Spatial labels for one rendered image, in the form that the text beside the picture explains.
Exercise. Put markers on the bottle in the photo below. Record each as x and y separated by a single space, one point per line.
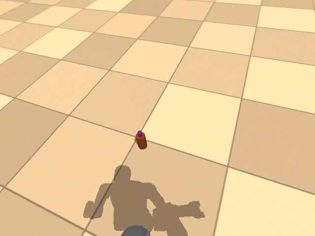
141 140

